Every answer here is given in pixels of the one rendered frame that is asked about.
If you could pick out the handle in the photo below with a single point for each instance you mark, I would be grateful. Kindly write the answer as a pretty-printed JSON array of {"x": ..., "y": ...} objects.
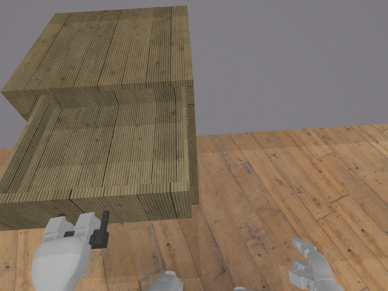
[{"x": 99, "y": 238}]

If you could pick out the left robot hand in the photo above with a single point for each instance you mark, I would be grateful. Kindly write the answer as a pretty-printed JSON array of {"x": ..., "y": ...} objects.
[{"x": 60, "y": 262}]

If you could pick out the drawer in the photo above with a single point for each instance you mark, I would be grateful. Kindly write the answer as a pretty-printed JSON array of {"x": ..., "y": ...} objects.
[{"x": 125, "y": 151}]

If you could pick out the left robot shin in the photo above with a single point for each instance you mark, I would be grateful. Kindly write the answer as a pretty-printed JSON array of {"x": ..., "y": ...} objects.
[{"x": 170, "y": 272}]

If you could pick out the cabinet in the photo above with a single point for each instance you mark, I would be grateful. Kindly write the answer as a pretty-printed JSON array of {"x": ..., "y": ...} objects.
[{"x": 138, "y": 48}]

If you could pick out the right robot hand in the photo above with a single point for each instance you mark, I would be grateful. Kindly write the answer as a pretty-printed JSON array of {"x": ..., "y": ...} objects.
[{"x": 305, "y": 275}]

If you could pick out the robot left thigh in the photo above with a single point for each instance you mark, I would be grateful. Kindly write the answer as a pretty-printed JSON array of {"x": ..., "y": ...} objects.
[{"x": 166, "y": 282}]

